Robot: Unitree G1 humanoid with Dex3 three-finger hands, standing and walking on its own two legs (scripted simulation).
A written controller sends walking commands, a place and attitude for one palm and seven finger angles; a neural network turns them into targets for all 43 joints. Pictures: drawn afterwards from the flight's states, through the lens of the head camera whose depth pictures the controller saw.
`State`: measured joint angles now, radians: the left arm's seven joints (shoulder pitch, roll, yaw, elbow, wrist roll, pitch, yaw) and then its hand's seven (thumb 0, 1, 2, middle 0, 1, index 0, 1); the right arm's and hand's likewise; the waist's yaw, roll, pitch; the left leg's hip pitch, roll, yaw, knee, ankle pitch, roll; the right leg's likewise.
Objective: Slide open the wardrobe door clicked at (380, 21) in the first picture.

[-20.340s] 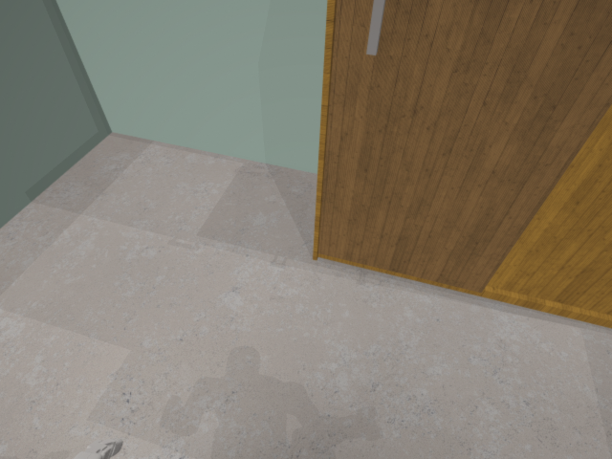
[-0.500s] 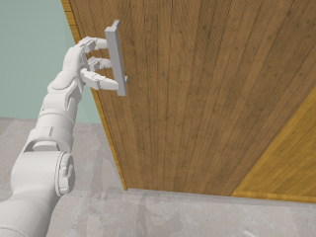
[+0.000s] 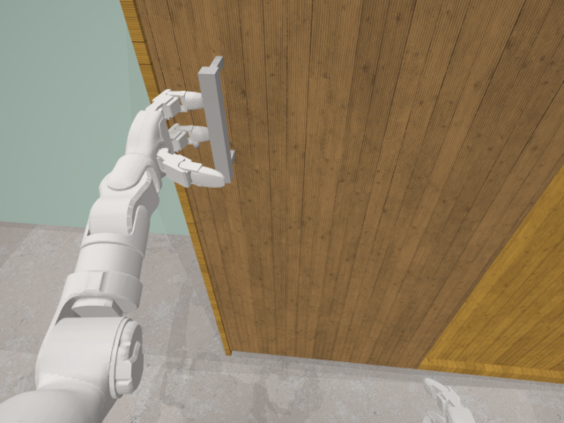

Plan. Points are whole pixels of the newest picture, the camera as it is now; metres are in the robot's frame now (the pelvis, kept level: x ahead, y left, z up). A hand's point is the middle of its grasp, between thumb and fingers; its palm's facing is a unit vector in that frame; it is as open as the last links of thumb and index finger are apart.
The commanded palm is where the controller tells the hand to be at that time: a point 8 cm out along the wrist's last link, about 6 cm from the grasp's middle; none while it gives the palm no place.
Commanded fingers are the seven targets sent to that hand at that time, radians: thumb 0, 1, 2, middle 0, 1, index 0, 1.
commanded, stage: slide the fingers in behind the handle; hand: left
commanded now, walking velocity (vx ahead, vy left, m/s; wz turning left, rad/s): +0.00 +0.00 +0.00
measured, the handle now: (221, 123) +0.49 +0.12 +0.21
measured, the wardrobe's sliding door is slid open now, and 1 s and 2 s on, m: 0.00 0.00 0.00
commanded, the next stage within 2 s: grip the handle and tug to test in 1.14 s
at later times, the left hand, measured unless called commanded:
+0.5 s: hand (217, 143) +0.42 +0.11 +0.21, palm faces -0.06 -1.00 -0.01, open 14.0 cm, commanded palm +0.40 +0.16 +0.21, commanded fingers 0.00 -0.50 0.30 -0.30 -1.20 -0.30 -1.20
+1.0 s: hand (225, 142) +0.43 +0.11 +0.21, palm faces -0.04 -1.00 +0.00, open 14.0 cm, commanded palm +0.41 +0.16 +0.21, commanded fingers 0.00 -0.50 0.30 -0.30 -1.20 -0.30 -1.20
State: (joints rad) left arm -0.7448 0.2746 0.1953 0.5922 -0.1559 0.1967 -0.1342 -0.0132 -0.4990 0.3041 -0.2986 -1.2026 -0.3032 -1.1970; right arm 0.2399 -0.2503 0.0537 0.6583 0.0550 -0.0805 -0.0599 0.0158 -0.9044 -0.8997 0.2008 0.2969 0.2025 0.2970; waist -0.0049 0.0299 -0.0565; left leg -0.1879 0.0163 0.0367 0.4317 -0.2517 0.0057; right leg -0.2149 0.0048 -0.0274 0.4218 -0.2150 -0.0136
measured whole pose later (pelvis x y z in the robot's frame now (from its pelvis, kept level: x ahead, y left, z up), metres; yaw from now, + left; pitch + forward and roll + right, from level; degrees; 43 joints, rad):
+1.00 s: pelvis +0.00 +0.00 +0.00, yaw +0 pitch +0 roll +0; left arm -0.82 0.21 0.15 0.65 -0.15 0.23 -0.06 -0.01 -0.50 0.30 -0.30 -1.20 -0.30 -1.20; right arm 0.23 -0.23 0.06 0.68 0.04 -0.04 -0.07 0.02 -0.90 -0.90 0.20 0.30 0.20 0.30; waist -0.02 0.02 -0.05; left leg -0.19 0.02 0.03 0.42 -0.24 0.00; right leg -0.21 0.01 -0.04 0.41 -0.21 -0.02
